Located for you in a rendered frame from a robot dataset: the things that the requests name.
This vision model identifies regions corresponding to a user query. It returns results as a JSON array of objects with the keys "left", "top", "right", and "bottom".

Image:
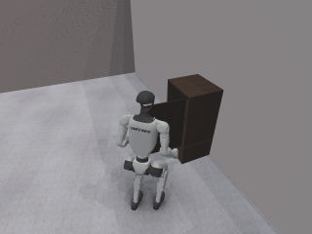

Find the robot left upper arm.
[{"left": 116, "top": 114, "right": 133, "bottom": 147}]

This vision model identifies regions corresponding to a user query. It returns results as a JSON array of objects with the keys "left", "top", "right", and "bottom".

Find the right robot hand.
[{"left": 173, "top": 148, "right": 178, "bottom": 159}]

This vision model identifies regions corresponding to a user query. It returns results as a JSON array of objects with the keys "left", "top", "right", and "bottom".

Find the right robot forearm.
[{"left": 166, "top": 147, "right": 177, "bottom": 158}]

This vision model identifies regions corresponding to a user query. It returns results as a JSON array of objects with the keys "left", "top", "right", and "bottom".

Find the robot shin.
[
  {"left": 155, "top": 170, "right": 169, "bottom": 203},
  {"left": 133, "top": 173, "right": 144, "bottom": 203}
]

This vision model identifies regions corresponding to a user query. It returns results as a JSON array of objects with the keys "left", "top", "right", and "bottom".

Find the robot right upper arm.
[{"left": 156, "top": 120, "right": 170, "bottom": 157}]

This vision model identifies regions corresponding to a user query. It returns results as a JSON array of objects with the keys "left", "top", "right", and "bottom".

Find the cupboard door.
[{"left": 144, "top": 98, "right": 186, "bottom": 154}]

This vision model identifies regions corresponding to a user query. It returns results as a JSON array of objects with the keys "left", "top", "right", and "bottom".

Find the left robot forearm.
[{"left": 125, "top": 135, "right": 130, "bottom": 144}]

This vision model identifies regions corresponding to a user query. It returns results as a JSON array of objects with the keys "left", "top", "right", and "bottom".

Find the robot right shin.
[{"left": 155, "top": 170, "right": 169, "bottom": 203}]

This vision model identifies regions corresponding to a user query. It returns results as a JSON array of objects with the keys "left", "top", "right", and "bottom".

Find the robot left shin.
[{"left": 133, "top": 173, "right": 144, "bottom": 203}]

